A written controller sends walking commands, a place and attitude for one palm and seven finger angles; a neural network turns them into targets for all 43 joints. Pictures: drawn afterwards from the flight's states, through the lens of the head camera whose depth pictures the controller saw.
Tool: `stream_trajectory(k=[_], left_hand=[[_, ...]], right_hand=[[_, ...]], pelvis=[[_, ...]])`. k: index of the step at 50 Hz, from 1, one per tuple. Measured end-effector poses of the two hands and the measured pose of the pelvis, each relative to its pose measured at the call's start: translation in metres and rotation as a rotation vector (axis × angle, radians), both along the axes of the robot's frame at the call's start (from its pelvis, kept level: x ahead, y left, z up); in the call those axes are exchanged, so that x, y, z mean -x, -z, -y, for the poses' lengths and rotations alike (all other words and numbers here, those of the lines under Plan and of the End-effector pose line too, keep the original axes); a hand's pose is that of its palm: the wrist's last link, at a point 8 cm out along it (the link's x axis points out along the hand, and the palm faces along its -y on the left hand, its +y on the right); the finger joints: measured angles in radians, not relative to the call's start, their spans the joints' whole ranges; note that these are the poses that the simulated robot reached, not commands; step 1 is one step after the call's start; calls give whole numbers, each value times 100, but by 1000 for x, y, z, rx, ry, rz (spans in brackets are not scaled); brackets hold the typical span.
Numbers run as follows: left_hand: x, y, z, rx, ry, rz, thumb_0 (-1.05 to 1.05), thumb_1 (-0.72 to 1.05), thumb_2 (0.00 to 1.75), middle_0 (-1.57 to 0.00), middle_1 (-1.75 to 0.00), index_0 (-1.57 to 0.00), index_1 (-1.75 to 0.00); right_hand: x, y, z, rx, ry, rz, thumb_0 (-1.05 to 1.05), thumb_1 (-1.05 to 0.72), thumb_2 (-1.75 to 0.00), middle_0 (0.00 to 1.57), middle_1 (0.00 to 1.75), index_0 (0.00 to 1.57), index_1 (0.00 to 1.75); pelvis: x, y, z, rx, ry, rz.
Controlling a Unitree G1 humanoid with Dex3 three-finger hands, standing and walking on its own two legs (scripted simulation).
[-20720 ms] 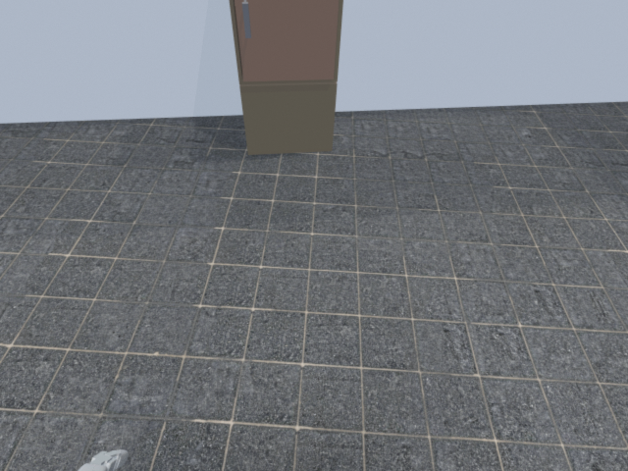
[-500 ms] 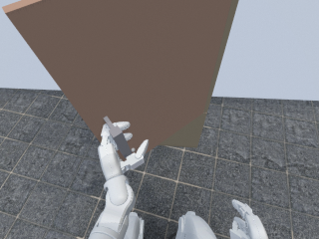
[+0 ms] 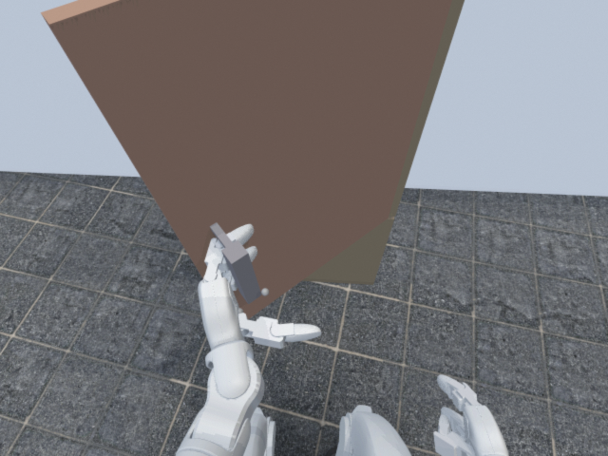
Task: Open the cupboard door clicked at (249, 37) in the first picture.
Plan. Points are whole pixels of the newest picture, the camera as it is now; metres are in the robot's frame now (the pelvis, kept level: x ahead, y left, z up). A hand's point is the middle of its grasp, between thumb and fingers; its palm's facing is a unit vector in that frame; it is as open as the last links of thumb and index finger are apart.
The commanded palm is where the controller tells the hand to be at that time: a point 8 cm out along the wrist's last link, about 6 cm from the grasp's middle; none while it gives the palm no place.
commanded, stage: slide the hand sideways off the handle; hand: left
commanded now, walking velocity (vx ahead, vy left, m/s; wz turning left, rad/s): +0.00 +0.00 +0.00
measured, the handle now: (235, 263) +0.36 +0.10 +0.03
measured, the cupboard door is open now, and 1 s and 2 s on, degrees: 42 44 44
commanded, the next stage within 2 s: draw the hand back to the body in 1.28 s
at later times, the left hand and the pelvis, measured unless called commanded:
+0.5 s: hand (256, 322) +0.28 +0.07 +0.02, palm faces -0.16 -0.99 +0.05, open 16.0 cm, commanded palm +0.26 +0.14 +0.02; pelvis +0.00 +0.05 -0.01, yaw -2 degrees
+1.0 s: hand (208, 360) +0.24 +0.12 +0.02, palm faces -0.08 -1.00 -0.01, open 16.0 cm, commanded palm +0.22 +0.19 +0.02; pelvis +0.01 +0.04 -0.01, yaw -2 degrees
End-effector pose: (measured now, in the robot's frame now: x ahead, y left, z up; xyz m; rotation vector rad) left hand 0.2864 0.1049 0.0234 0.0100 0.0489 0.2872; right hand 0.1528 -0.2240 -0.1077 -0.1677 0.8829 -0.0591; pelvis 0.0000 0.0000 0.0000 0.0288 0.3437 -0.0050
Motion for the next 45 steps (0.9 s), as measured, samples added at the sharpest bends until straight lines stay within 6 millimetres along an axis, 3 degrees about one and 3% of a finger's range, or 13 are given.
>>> stream_trajectory(k=[6,12,15,19,24,33,45], left_hand=[[1,1,-3,-12,32,6,-1,-50,30,-42,-62,-42,-65],[3,2,-21,-120,418,51,-1,-49,30,-30,-46,-26,-48],[4,2,-24,-57,511,27,-1,-50,30,-24,-40,-20,-41],[7,1,-21,63,482,-6,-1,-50,30,-18,-34,-20,-37],[16,1,-17,71,451,5,-1,-50,30,-16,-34,-21,-35],[31,6,-39,-1,455,30,-1,-50,30,-19,-33,-19,-33],[52,2,-59,33,389,-35,-1,-50,30,-18,-31,-22,-34]], right_hand=[[-4,-3,-17,-4,-21,20,1,-91,-90,20,30,20,30],[1,1,-26,1,-23,20,1,-90,-90,20,30,20,30],[4,0,-29,-1,2,24,1,-90,-90,20,30,20,30],[8,-7,-34,-2,23,32,2,-91,-90,20,30,20,30],[7,-15,-41,6,14,46,2,-90,-90,20,30,20,30],[-8,-10,-51,5,-12,44,2,-90,-90,20,30,20,30],[-27,-18,-57,-16,-15,77,2,-90,-90,20,30,20,30]], pelvis=[[1,1,-11,12,4,5],[5,9,-23,26,-2,14],[6,9,-32,37,2,26],[6,4,-42,39,12,29],[3,6,-48,35,26,13],[0,13,-53,47,24,8],[-10,8,-49,44,25,2]])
